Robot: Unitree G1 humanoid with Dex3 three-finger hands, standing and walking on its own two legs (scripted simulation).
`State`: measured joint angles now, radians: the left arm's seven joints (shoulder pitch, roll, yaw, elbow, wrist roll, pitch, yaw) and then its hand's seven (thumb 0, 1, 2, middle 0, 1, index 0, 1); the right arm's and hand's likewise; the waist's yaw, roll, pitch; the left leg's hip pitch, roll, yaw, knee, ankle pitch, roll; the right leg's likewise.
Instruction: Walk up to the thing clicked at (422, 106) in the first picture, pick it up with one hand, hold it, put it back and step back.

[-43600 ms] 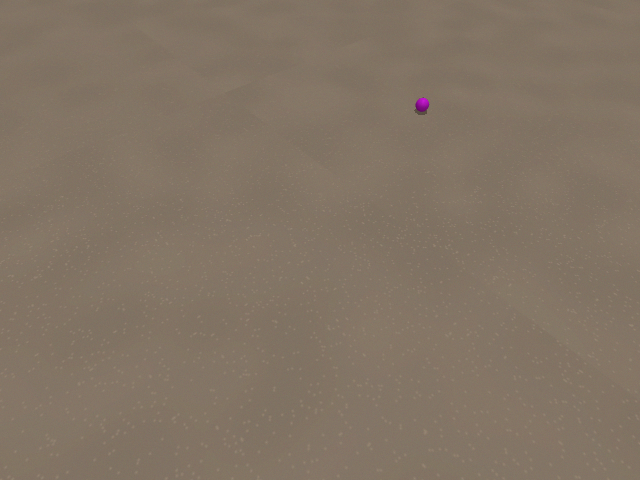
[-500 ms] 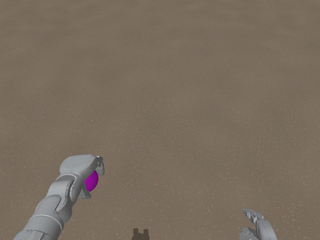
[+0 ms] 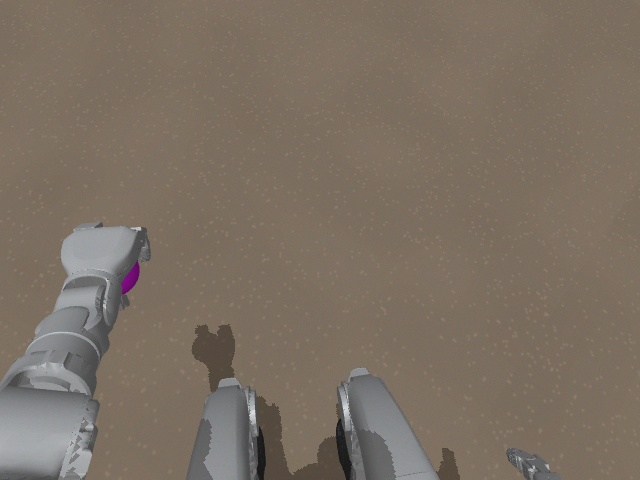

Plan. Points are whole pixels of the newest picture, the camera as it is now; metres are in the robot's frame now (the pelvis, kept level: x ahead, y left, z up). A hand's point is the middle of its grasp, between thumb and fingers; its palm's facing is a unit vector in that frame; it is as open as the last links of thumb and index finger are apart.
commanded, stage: crouch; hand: left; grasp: from above
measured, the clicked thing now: (110, 271) +0.42 +0.26 -0.13
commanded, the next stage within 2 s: lower in 1.32 s
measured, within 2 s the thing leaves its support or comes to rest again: neither
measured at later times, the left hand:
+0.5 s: hand (148, 303) +0.43 +0.27 -0.32, palm faces -0.45 -0.01 -0.89, open 8.6 cm
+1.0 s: hand (158, 303) +0.46 +0.27 -0.41, palm faces -0.47 -0.03 -0.88, open 8.6 cm
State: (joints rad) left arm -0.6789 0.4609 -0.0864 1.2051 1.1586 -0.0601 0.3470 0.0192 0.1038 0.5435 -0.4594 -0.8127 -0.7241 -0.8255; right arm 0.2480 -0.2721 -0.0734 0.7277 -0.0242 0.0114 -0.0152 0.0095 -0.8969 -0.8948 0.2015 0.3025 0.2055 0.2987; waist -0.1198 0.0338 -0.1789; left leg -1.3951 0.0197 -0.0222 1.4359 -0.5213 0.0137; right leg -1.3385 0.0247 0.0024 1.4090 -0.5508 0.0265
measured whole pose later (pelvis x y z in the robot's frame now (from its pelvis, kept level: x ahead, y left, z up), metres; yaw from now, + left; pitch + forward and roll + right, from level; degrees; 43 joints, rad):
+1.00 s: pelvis -0.02 +0.00 -0.23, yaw -6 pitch +37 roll -9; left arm -0.95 0.77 0.13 1.40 1.28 -0.22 0.35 0.00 0.08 0.51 -0.52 -0.77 -0.79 -0.77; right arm 0.17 -0.25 0.04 0.72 -0.13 -0.02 0.14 0.00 -0.91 -0.90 0.20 0.30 0.21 0.30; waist -0.22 -0.01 -0.06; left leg -2.23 0.02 -0.12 2.26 -0.68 0.01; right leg -2.13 0.05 -0.08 2.19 -0.72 0.03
